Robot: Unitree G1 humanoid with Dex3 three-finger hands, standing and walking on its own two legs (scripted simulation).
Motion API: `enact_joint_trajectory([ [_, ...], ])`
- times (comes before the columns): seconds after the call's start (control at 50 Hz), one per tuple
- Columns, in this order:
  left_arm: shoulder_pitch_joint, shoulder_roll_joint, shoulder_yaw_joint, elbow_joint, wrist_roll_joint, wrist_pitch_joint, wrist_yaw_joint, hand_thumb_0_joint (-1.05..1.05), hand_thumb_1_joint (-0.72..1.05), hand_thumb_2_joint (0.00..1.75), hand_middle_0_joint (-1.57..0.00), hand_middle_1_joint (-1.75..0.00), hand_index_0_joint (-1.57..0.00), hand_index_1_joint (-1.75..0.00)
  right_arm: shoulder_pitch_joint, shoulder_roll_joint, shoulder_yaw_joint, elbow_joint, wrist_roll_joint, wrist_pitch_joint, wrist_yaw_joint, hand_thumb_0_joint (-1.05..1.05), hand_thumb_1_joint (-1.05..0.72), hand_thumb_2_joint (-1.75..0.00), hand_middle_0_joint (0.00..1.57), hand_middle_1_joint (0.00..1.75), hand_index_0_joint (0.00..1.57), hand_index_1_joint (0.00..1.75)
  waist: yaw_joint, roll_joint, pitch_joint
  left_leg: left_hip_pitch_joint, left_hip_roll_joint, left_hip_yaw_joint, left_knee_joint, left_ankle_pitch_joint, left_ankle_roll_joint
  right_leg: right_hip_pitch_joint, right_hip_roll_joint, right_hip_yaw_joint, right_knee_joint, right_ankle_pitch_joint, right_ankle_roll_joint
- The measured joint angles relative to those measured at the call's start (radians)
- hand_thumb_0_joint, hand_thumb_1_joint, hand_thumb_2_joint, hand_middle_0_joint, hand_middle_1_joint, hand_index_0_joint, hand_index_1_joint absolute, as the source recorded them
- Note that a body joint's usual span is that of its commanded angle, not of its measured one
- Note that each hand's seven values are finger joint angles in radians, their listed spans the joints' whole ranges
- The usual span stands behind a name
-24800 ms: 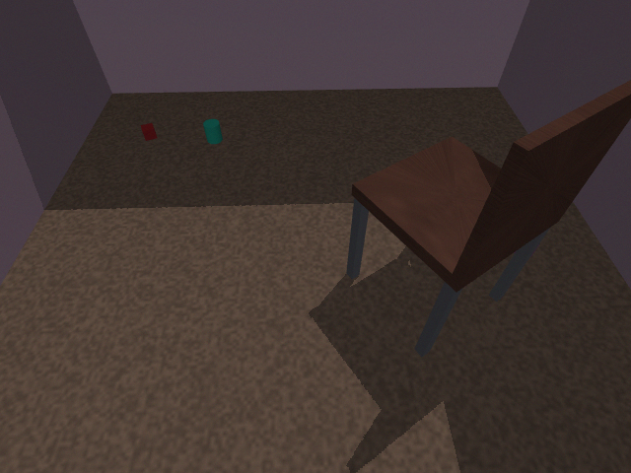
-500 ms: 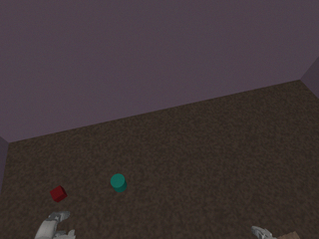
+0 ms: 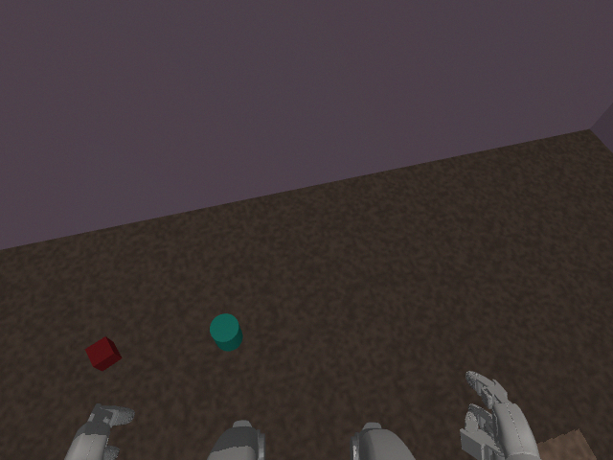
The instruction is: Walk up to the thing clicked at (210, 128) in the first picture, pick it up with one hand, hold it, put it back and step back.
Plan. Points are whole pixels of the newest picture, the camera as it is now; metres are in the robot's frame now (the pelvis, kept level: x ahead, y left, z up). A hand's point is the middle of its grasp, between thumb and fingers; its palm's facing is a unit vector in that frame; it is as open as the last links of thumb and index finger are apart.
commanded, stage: rise first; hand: left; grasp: from above
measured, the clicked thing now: (226, 332) +0.47 +0.22 -0.65
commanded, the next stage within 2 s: none
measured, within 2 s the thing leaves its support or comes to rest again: neither
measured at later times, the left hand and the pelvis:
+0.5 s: hand (165, 402) +0.24 +0.26 -0.31, palm faces -0.41 -0.48 -0.77, open 14.0 cm; pelvis -0.05 -0.01 -0.17, yaw +0 degrees
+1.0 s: hand (188, 362) +0.34 +0.26 -0.44, palm faces -0.47 -0.10 -0.87, open 14.1 cm; pelvis -0.09 +0.00 -0.30, yaw -4 degrees
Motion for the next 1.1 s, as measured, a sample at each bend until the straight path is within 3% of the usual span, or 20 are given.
enact_joint_trajectory([
  [0.1, 0.033, 0.008, -0.016, -0.067, 0.015, 0.036, 0.005, 0.00, -0.53, 1.00, -0.07, -1.08, -0.08, -1.08, -0.010, 0.007, 0.010, -0.026, -0.003, -0.023, -0.004, 0.01, -0.89, -0.89, 0.21, 0.30, 0.20, 0.30, -0.004, 0.008, -0.015, -0.062, 0.001, -0.012, 0.057, -0.019, 0.000, -0.055, 0.000, -0.009, 0.050, -0.019, 0.000],
  [0.16, 0.000, 0.025, -0.022, -0.033, 0.050, 0.028, 0.006, 0.00, -0.53, 0.99, -0.07, -1.08, -0.08, -1.08, -0.019, 0.005, 0.018, -0.042, -0.008, -0.046, -0.005, 0.01, -0.89, -0.89, 0.21, 0.30, 0.20, 0.30, -0.009, 0.009, -0.026, -0.131, 0.000, -0.018, 0.111, -0.034, 0.001, -0.122, -0.002, -0.011, 0.105, -0.037, -0.001],
  [0.28, -0.135, 0.078, -0.017, 0.068, 0.175, -0.060, 0.027, 0.00, -0.54, 0.99, -0.08, -1.08, -0.08, -1.08, -0.053, -0.020, 0.014, -0.044, -0.018, -0.095, 0.010, 0.01, -0.89, -0.89, 0.21, 0.30, 0.20, 0.30, -0.019, -0.003, -0.068, -0.387, -0.002, -0.022, 0.321, -0.094, -0.001, -0.382, -0.008, -0.002, 0.328, -0.105, -0.002],
  [0.38, -0.245, 0.105, -0.034, 0.088, 0.288, -0.143, 0.069, 0.00, -0.53, 0.99, -0.08, -1.09, -0.09, -1.09, -0.093, -0.044, -0.001, -0.007, -0.013, -0.094, 0.026, 0.01, -0.89, -0.89, 0.21, 0.30, 0.20, 0.30, -0.026, 0.003, -0.099, -0.609, -0.002, -0.025, 0.518, -0.148, -0.001, -0.606, -0.012, 0.008, 0.532, -0.164, -0.003],
  [0.5, -0.423, 0.128, -0.034, 0.151, 0.413, -0.164, 0.123, 0.00, -0.53, 0.99, -0.08, -1.10, -0.09, -1.09, -0.124, -0.050, -0.017, 0.039, -0.006, -0.062, 0.039, 0.01, -0.89, -0.89, 0.21, 0.30, 0.20, 0.30, -0.021, 0.019, -0.094, -0.827, 0.002, -0.034, 0.698, -0.168, -0.003, -0.826, -0.008, 0.014, 0.717, -0.188, -0.010],
  [0.62, -0.634, 0.186, -0.034, 0.309, 0.510, -0.191, 0.133, 0.00, -0.52, 0.99, -0.07, -1.09, -0.08, -1.09, -0.116, -0.038, -0.019, 0.083, -0.017, -0.037, 0.052, 0.01, -0.90, -0.90, 0.21, 0.30, 0.20, 0.30, -0.022, 0.027, -0.075, -1.002, 0.008, -0.051, 0.826, -0.155, -0.008, -1.001, 0.000, 0.009, 0.847, -0.176, -0.020],
  [0.8, -0.831, 0.282, -0.038, 0.482, 0.658, -0.289, 0.132, 0.00, -0.53, 1.01, -0.08, -1.07, -0.09, -1.07, -0.065, -0.026, -0.011, 0.133, -0.043, -0.009, 0.061, 0.01, -0.91, -0.90, 0.21, 0.30, 0.20, 0.30, -0.064, 0.019, -0.049, -1.175, 0.013, -0.084, 0.989, -0.151, -0.010, -1.163, 0.009, -0.009, 0.993, -0.165, -0.025],
  [0.96, -0.927, 0.332, -0.033, 0.589, 0.795, -0.327, 0.199, 0.00, -0.54, 1.04, -0.08, -1.03, -0.08, -1.04, -0.046, -0.033, -0.002, 0.148, -0.062, 0.033, 0.076, 0.01, -0.91, -0.90, 0.21, 0.30, 0.20, 0.30, -0.111, 0.008, -0.029, -1.266, 0.012, -0.098, 1.083, -0.153, 0.003, -1.239, 0.014, -0.014, 1.069, -0.161, -0.013],
  [1.1, -0.990, 0.362, -0.044, 0.656, 0.880, -0.333, 0.242, 0.00, -0.54, 1.04, -0.09, -1.00, -0.08, -1.01, -0.047, -0.033, 0.010, 0.155, -0.080, 0.049, 0.095, 0.01, -0.90, -0.90, 0.21, 0.30, 0.20, 0.30, -0.138, 0.000, -0.018, -1.329, 0.006, -0.101, 1.145, -0.157, 0.014, -1.290, 0.010, -0.011, 1.122, -0.167, -0.003],
])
